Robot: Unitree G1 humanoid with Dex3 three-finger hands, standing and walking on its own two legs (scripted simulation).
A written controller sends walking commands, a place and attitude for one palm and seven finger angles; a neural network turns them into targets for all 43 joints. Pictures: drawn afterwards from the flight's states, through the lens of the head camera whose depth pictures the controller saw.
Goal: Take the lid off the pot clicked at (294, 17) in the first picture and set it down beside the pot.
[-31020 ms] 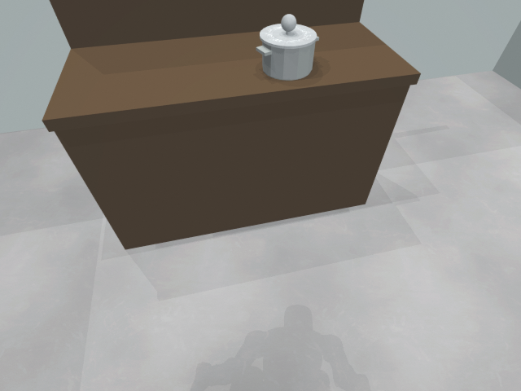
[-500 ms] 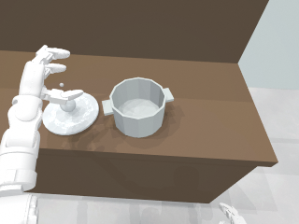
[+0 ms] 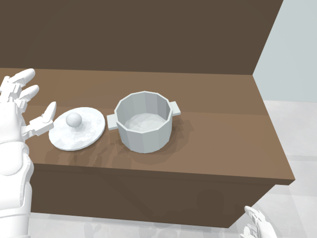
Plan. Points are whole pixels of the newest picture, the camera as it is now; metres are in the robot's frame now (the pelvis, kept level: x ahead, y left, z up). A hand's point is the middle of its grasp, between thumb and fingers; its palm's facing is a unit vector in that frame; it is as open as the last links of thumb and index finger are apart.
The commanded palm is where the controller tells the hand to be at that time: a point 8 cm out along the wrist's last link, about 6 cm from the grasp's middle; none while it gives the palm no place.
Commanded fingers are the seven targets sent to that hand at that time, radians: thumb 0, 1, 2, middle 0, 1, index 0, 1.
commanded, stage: draw the hand back to the body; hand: left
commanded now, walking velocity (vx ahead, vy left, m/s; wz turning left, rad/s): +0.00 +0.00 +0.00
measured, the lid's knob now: (73, 119) +0.45 +0.33 +0.00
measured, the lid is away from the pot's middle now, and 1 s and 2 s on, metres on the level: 0.24 0.24 0.24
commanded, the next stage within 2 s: step back with the hand held close in 1.08 s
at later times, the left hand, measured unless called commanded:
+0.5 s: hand (31, 155) +0.22 +0.26 +0.17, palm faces +0.43 -0.85 -0.30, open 7.5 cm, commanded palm +0.16 +0.29 +0.18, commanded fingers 0.00 0.90 0.90 -0.20 -0.30 -0.20 -0.30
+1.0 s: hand (26, 193) +0.16 +0.24 +0.16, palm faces +0.39 -0.83 -0.40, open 7.4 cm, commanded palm +0.11 +0.28 +0.17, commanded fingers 0.00 0.90 0.90 -0.20 -0.30 -0.20 -0.30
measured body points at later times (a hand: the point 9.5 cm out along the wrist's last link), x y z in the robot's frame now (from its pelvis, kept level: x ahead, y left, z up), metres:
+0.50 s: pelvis -0.03 +0.00 +0.00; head -0.04 -0.01 +0.45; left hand +0.19 +0.30 +0.19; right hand +0.15 -0.22 -0.09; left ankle -0.08 +0.11 -0.74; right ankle +0.01 -0.13 -0.74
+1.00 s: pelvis -0.03 +0.00 +0.00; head -0.05 -0.02 +0.44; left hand +0.13 +0.28 +0.18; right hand +0.17 -0.22 -0.08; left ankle -0.08 +0.11 -0.74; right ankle +0.01 -0.13 -0.74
